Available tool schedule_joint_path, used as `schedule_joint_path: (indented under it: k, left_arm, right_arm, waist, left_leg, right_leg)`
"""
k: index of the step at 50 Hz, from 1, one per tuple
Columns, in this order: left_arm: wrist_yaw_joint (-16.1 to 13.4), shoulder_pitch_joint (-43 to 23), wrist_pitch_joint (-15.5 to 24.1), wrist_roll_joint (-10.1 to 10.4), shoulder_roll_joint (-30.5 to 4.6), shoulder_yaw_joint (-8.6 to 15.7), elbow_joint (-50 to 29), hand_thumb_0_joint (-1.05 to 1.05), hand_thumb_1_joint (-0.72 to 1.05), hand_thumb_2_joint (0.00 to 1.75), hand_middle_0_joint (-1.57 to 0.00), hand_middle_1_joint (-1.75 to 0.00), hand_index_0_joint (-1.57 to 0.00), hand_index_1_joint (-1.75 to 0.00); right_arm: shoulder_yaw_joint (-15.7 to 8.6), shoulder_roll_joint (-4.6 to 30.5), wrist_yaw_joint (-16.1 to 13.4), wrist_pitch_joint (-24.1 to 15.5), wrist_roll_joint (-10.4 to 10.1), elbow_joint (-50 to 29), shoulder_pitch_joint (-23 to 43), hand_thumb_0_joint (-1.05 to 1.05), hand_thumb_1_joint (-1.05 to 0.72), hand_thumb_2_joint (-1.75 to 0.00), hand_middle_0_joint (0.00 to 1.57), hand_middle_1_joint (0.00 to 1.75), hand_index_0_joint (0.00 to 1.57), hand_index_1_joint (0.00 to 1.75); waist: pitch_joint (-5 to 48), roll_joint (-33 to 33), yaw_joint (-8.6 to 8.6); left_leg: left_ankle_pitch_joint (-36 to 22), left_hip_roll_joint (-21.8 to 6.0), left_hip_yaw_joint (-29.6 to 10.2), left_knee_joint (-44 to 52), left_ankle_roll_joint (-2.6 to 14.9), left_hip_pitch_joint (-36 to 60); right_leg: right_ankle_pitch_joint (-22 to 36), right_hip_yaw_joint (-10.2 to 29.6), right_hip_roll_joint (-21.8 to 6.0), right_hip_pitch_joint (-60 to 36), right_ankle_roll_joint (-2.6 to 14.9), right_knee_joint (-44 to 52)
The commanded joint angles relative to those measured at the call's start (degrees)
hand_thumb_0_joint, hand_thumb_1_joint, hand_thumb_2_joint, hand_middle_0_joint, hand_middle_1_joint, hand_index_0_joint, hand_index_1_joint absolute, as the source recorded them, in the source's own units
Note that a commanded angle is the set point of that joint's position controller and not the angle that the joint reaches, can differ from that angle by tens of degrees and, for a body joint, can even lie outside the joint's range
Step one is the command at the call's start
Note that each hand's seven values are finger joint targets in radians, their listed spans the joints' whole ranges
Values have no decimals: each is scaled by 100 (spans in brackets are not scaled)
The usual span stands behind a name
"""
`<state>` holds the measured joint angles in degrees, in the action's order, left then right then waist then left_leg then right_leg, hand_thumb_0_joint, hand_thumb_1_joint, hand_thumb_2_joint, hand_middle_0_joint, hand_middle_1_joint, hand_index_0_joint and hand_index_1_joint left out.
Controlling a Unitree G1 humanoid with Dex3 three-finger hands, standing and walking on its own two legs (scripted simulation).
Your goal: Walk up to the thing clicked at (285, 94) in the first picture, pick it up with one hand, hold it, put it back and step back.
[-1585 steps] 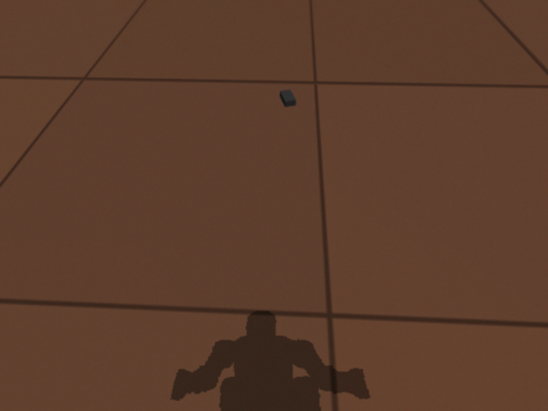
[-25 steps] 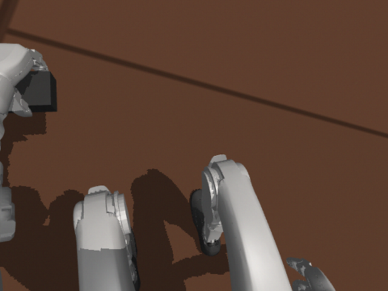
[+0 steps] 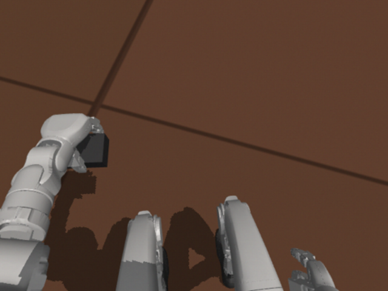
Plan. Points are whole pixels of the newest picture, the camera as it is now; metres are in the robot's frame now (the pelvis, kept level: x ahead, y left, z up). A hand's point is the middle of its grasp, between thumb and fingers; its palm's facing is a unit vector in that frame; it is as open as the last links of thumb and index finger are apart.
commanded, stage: lift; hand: left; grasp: from above
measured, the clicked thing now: (78, 151) +0.44 +0.24 -0.11
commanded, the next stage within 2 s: hold in 0.78 s
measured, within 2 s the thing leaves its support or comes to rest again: neither
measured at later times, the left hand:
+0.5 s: hand (53, 146) +0.37 +0.20 +0.08, palm faces -0.46 -0.04 -0.89, open 9.7 cm
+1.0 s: hand (24, 117) +0.39 +0.21 +0.14, palm faces -0.48 -0.04 -0.88, open 9.7 cm
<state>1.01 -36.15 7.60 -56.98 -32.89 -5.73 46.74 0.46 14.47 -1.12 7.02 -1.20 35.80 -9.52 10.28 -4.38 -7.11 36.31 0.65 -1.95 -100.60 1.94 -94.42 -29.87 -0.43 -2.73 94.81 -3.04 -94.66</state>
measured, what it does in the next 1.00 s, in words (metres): rises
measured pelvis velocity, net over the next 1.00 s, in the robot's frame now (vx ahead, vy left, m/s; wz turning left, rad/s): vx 0.08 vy -0.01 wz -0.01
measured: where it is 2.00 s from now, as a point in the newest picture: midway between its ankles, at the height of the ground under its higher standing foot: (194, 278)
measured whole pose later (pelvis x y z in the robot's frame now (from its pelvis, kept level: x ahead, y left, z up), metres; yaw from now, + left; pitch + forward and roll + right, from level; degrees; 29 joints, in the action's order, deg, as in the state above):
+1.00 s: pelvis +0.08 -0.01 +0.20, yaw +0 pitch +10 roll -1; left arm -1.2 -17.2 6.3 -57.1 -25.3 -10.4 41.9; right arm -2.1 13.9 -4.0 3.1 -2.8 40.9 -13.1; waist 5.1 -2.7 -2.0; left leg 24.1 -1.0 0.7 -47.7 0.5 -34.0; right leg -18.8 0.5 -1.3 36.4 -1.8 -44.8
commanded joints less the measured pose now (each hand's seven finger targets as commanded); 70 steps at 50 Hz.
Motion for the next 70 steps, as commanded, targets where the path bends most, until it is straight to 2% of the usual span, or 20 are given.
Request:
schedule_joint_path:
  k: [1,5,6,11,14,15,18,19,24,29,32,34,35,41,53,57,58,62,64,70]
  left_arm:
    - [-191,-1191,35,217,-1264,477,-1344,0,87,47,-116,-39,-119,-37]
    - [-306,-979,103,200,-1094,419,-1559,0,87,47,-118,-38,-120,-36]
    - [-357,-714,103,189,-1095,481,-1417,0,87,46,-118,-37,-120,-35]
    - [-629,-639,116,48,-861,343,-1337,0,85,50,-118,-39,-119,-38]
    - [-763,-438,97,21,-805,310,-1109,0,86,53,-119,-40,-120,-39]
    - [-783,-356,80,2,-665,196,-1053,0,84,52,-118,-40,-119,-40]
    - [-852,-226,54,-24,-684,227,-926,0,83,52,-116,-42,-118,-41]
    - [-844,-240,45,-51,-568,110,-930,0,84,53,-116,-45,-118,-43]
    - [-910,-286,3,-79,-700,172,-963,0,87,54,-116,-49,-119,-46]
    - [-959,-245,-68,-129,-620,139,-1049,0,85,53,-113,-51,-116,-47]
    - [-921,-25,-140,-98,-484,60,-1012,0,85,54,-113,-52,-117,-48]
    - [-895,-9,-173,-60,-548,127,-1070,0,84,52,-110,-54,-115,-49]
    - [-861,46,-198,-60,-424,12,-1068,0,85,51,-109,-55,-115,-49]
    - [-632,177,-194,58,-440,21,-1221,0,83,51,-109,-54,-115,-48]
    - [-263,138,34,-32,-617,131,-1772,0,79,51,-106,-51,-112,-46]
    - [-205,449,44,1,-454,76,-1652,0,81,50,-106,-51,-112,-45]
    - [-201,381,52,36,-553,160,-1877,0,81,50,-106,-52,-112,-46]
    - [-112,483,50,27,-552,126,-1936,0,82,54,-110,-49,-114,-45]
    - [-78,474,53,-6,-521,93,-1961,0,82,52,-110,-49,-114,-44]
    - [-33,491,57,32,-564,158,-2046,0,80,53,-111,-46,-114,-43]
  right_arm:
    - [-424,961,-173,-193,-23,-363,-622,0,-90,-90,20,30,20,30]
    - [-397,866,-270,-345,-51,-304,-532,0,-90,-90,20,30,20,30]
    - [-416,864,-284,-372,-56,-289,-479,0,-90,-90,20,30,20,30]
    - [-405,782,-343,-558,-85,-132,-509,0,-90,-90,20,30,20,30]
    - [-434,765,-347,-635,-109,-55,-515,0,-90,-90,20,30,20,30]
    - [-424,746,-347,-669,-116,-39,-540,0,-90,-90,20,30,20,30]
    - [-459,773,-345,-729,-120,-13,-534,0,-90,-90,20,30,20,30]
    - [-446,764,-344,-742,-113,-20,-550,0,-90,-90,20,30,20,30]
    - [-476,763,-335,-773,-136,-3,-496,0,-90,-90,20,30,20,30]
    - [-533,798,-325,-765,-147,14,-524,0,-90,-90,20,30,20,30]
    - [-549,796,-319,-730,-165,18,-528,0,-90,-90,20,30,20,30]
    - [-576,812,-324,-708,-157,33,-516,0,-90,-90,20,30,20,30]
    - [-572,794,-321,-690,-162,28,-502,0,-90,-90,20,30,20,30]
    - [-560,778,-325,-637,-156,-50,-419,0,-90,-90,20,30,20,30]
    - [-576,790,-349,-507,-118,-112,-339,0,-90,-90,20,30,20,30]
    - [-566,779,-342,-477,-137,-131,-294,0,-90,-90,20,30,20,30]
    - [-580,789,-337,-470,-138,-163,-268,0,-90,-90,20,30,20,30]
    - [-597,801,-329,-431,-145,-215,-219,0,-90,-90,20,30,20,30]
    - [-592,787,-336,-410,-144,-229,-228,0,-90,-90,20,30,20,30]
    - [-562,781,-346,-371,-155,-324,-127,0,-90,-90,20,30,20,30]
  waist:
    - [3021,-245,-62]
    - [2656,-239,-12]
    - [2498,-152,78]
    - [2137,-121,50]
    - [1824,55,110]
    - [1748,66,87]
    - [1630,154,163]
    - [1563,123,160]
    - [1405,190,259]
    - [1556,126,361]
    - [1447,156,383]
    - [1431,122,410]
    - [1369,182,383]
    - [1138,214,444]
    - [1283,44,504]
    - [1082,164,518]
    - [1186,127,577]
    - [1158,119,622]
    - [1126,217,559]
    - [1025,291,615]
  left_leg:
    - [-782,13,-159,2294,-40,2736]
    - [-605,-34,-207,2903,-57,3304]
    - [-567,-40,-227,3050,-65,3431]
    - [-650,-25,-148,3606,-77,3970]
    - [-621,-15,-110,3920,-63,4161]
    - [-696,4,-74,3993,-62,4243]
    - [-907,46,28,4220,-49,4477]
    - [-982,62,45,4303,-50,4568]
    - [-1124,87,115,4743,-50,5025]
    - [-1773,43,96,5107,-88,5710]
    - [-2048,32,87,5311,-104,5961]
    - [-2238,12,97,5433,-128,6193]
    - [-2297,18,109,5468,-112,6230]
    - [-2455,7,111,5834,-135,6542]
    - [-3569,-38,142,6113,-212,7292]
    - [-3598,-21,152,6186,-204,7275]
    - [-3687,-23,160,6218,-212,7359]
    - [-3887,-27,162,6282,-225,7468]
    - [-3918,-10,196,6269,-198,7448]
    - [-3655,47,232,6358,-155,7456]
  right_leg:
    - [636,-239,284,-2704,428,1574]
    - [515,-177,306,-3156,410,2115]
    - [467,-164,305,-3255,409,2251]
    - [501,-41,339,-3901,393,2993]
    - [428,23,353,-4314,374,3468]
    - [489,49,363,-4466,374,3612]
    - [619,92,356,-4863,361,3955]
    - [687,92,370,-4944,359,4059]
    - [727,148,353,-5536,337,4562]
    - [1383,81,369,-5966,356,4762]
    - [1633,46,393,-6146,367,4908]
    - [1762,16,412,-6251,369,5023]
    - [1841,34,400,-6295,371,5086]
    - [1885,-8,435,-6596,375,5383]
    - [2637,-53,481,-6994,427,5546]
    - [2698,-42,485,-7119,421,5633]
    - [2752,-53,478,-7212,423,5644]
    - [2877,-57,478,-7337,419,5668]
    - [2989,-29,463,-7364,410,5684]
    - [2943,19,432,-7503,379,5820]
